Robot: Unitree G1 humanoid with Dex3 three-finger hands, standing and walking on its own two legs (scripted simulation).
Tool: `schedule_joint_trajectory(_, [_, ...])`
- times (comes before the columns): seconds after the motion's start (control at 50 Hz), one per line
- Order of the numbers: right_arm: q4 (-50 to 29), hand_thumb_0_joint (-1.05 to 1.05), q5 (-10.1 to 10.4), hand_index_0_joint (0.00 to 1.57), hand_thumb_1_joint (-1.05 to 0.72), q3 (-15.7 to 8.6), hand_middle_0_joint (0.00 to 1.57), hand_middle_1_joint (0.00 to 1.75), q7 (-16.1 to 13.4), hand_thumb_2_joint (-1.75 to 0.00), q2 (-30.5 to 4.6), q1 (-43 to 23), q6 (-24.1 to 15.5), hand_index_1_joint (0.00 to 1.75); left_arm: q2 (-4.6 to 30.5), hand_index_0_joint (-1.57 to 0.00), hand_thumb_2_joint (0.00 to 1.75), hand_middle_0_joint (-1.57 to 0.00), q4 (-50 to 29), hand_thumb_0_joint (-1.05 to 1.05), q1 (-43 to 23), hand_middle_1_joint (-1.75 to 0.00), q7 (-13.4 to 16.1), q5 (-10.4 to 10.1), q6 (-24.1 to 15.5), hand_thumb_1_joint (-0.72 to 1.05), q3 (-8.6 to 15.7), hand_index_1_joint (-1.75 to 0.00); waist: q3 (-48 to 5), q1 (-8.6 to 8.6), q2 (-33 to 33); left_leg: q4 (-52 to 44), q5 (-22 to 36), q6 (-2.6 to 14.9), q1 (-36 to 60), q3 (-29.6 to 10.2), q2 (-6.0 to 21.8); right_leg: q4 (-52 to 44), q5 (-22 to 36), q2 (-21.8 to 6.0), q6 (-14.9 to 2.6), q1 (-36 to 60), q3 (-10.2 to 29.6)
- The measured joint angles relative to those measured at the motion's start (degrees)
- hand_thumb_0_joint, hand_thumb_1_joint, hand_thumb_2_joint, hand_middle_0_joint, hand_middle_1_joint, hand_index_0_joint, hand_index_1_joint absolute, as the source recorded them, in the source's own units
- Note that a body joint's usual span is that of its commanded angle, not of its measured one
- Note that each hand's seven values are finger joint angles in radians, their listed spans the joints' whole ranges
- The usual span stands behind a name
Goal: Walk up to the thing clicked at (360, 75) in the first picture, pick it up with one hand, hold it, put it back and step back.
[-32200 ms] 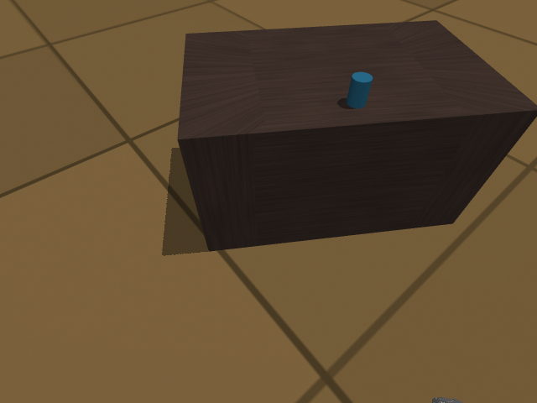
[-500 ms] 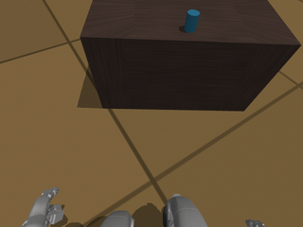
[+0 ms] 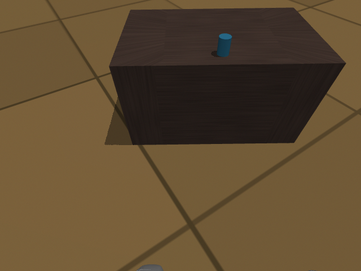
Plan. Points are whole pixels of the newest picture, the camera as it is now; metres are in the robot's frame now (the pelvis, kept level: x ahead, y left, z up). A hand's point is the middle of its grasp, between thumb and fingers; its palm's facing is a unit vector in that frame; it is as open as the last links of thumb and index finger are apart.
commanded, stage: step back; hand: right
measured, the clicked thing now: (224, 45) +1.11 -0.19 -0.06
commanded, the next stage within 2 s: stand in 0.64 s
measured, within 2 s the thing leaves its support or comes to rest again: neither
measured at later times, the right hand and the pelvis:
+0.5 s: hand out of the picture +0.11 -0.27 -0.15, palm faces +0.00 +0.93 -0.36, open 7.4 cm; pelvis +0.05 -0.01 +0.00, yaw +0 degrees
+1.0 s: hand (295, 265) +0.15 -0.26 -0.13, palm faces +0.00 +0.94 -0.34, open 7.4 cm; pelvis +0.04 -0.01 +0.02, yaw -1 degrees
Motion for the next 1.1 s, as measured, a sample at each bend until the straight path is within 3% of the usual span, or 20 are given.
schedule_joint_trajectory(0.02, [0.5, 0.01, -0.1, 0.2, -0.9, 0.0, 0.2, 0.3, -0.1, -0.9, 0.7, -0.1, -0.3, 0.3, 0.6, -0.21, 0.9, -0.21, -0.1, 0.01, -0.4, -0.3, 0.1, -0.1, 0.2, 0.9, 0.0, -0.3, 0.8, 0.19, -1.4, -1.6, 3.4, 0.2, 1.0, 0.9, -1.0, 1.2, -0.7, -1.1, 0.07, -0.3, 0.7])
schedule_joint_trajectory(0.04, [0.8, 0.01, -0.2, 0.2, -0.9, 0.0, 0.2, 0.3, -0.2, -0.9, 1.4, -0.3, -0.8, 0.3, 1.1, -0.21, 0.9, -0.21, -0.2, 0.01, -0.6, -0.3, 0.2, -0.3, 0.4, 0.9, 0.0, -0.3, 1.3, 0.39, -2.7, -2.4, 4.1, 0.5, 1.6, 2.0, -1.7, 3.2, -1.0, -1.9, -0.92, -1.2, 1.7])
schedule_joint_trajectory(0.1, [0.4, 0.01, -0.4, 0.2, -0.9, 0.3, 0.21, 0.3, -0.1, -0.9, 2.7, 0.2, -2.0, 0.3, 1.6, -0.2, 0.9, -0.21, 0.5, 0.01, -1.6, -0.3, 0.4, -0.8, 1.2, 0.91, -0.1, -0.3, 1.4, -0.83, -2.6, -3.3, 3.5, 1.56, 2.0, 2.1, -1.1, 12.7, -6.6, -0.1, -2.6, -5.9, 1.8])
schedule_joint_trajectory(0.16, [0.2, 0.01, -0.6, 0.21, -0.9, 0.7, 0.21, 0.3, -0.3, -0.9, 3.8, 0.9, -2.3, 0.3, 2.8, -0.2, 0.9, -0.2, 0.2, 0.01, -2.7, -0.3, 0.3, -1.2, 0.9, 0.91, 0.1, -0.3, 1.7, -1.53, -3.2, -5.6, 4.2, 1.5, 3.4, 2.1, -0.4, 16.3, -6.8, 0.5, -3.16, -9.0, 1.0])
schedule_joint_trajectory(0.26, [0.5, 0.01, -0.4, 0.21, -0.9, 0.9, 0.21, 0.3, -0.7, -0.9, 3.5, 1.1, -2.1, 0.3, 3.2, -0.2, 0.9, -0.2, -0.1, 0.01, -4.9, -0.3, 0.1, -1.5, 0.5, 0.91, 0.4, -0.3, 2.1, -2.56, -3.4, -5.7, 3.5, 0.38, 4.2, 1.9, 0.1, 6.5, -2.0, -0.6, -2.51, -8.5, -0.8])
schedule_joint_trajectory(0.32, [1.0, 0.01, 0.6, 0.21, -0.9, 1.2, 0.21, 0.3, -1.2, -0.9, 2.4, 0.2, -0.9, 0.3, 2.0, -0.2, 0.9, -0.2, 0.2, 0.01, -6.4, -0.3, 0.7, -1.4, -0.3, 0.91, 0.5, -0.3, 2.4, -2.51, -1.8, -1.4, 0.6, -0.55, 3.3, 1.3, 1.1, -1.7, 7.7, 0.4, -1.65, -5.3, -1.8])
schedule_joint_trajectory(0.38, [1.7, 0.01, 1.3, 0.2, -0.9, 1.4, 0.21, 0.3, -2.0, -0.9, 2.0, -0.7, 0.1, 0.3, 0.1, -0.2, 0.9, -0.2, 0.6, 0.0, -7.4, -0.3, 0.9, -1.0, -0.5, 0.91, -0.3, -0.3, 1.4, -2.36, -0.1, 2.8, -4.6, -0.37, 1.9, -1.0, 0.9, -0.7, 6.1, 1.0, -1.26, -5.1, -2.8])
schedule_joint_trajectory(0.42, [2.2, 0.01, 1.3, 0.2, -0.9, 1.6, 0.21, 0.3, -2.0, -0.9, 2.0, -1.3, -0.1, 0.3, -0.6, -0.2, 0.9, -0.2, 0.8, 0.0, -8.2, -0.3, 0.7, -0.9, 0.0, 0.91, -0.9, -0.3, 0.6, -2.03, -0.6, 2.4, -6.6, -0.16, 2.4, -0.2, 0.2, 0.3, 4.8, 0.1, -1.31, -5.3, -2.4])
schedule_joint_trajectory(0.46, [2.6, 0.01, 1.3, 0.2, -0.9, 1.7, 0.21, 0.3, -1.9, -0.9, 1.6, -1.5, -0.7, 0.3, -1.5, -0.2, 0.9, -0.2, 1.0, 0.01, -9.3, -0.3, 0.6, -1.0, 0.3, 0.91, -1.3, -0.3, 0.1, -2.51, 0.0, -1.6, 0.5, 0.03, 3.7, -0.2, 0.5, 0.7, 4.0, -0.2, -0.87, -5.1, -3.2])
schedule_joint_trajectory(0.48, [3.2, 0.01, 1.2, 0.2, -0.9, 1.7, 0.21, 0.3, -2.0, -0.9, 1.8, -1.9, -0.9, 0.3, -1.8, -0.2, 0.9, -0.21, 1.2, 0.01, -10.1, -0.3, 0.6, -1.1, 0.3, 0.91, -1.4, -0.3, 0.3, -2.46, -0.3, -2.1, 1.3, -0.36, 4.2, -0.2, 0.2, 1.1, 3.7, -0.6, -0.66, -4.9, -3.3])
schedule_joint_trajectory(0.7, [5.4, 0.01, 1.1, 0.2, -0.9, 3.1, 0.21, 0.3, -1.9, -0.9, 3.8, -6.6, -1.6, 0.3, -0.9, -0.2, 0.9, -0.21, 3.4, 0.0, -13.7, -0.3, 0.9, -2.6, 0.2, 0.91, -1.6, -0.3, 1.0, -1.75, -3.0, -7.3, 1.7, -0.73, 7.8, 0.5, 0.3, -4.6, 6.0, -0.6, -0.3, -1.4, -2.8])
schedule_joint_trajectory(1.1, [8.2, 0.01, 1.3, 0.2, -0.9, 3.3, 0.21, 0.3, -0.8, -0.9, 3.7, -8.6, -1.1, 0.3, -0.9, -0.2, 0.9, -0.2, 9.0, 0.01, -10.0, -0.3, 0.4, -1.7, -0.1, 0.91, -3.1, -0.3, 0.9, -1.23, -1.9, -17.7, 8.8, -1.02, 12.5, 0.9, 0.5, -14.6, 13.0, -0.3, -0.38, 2.9, -2.5])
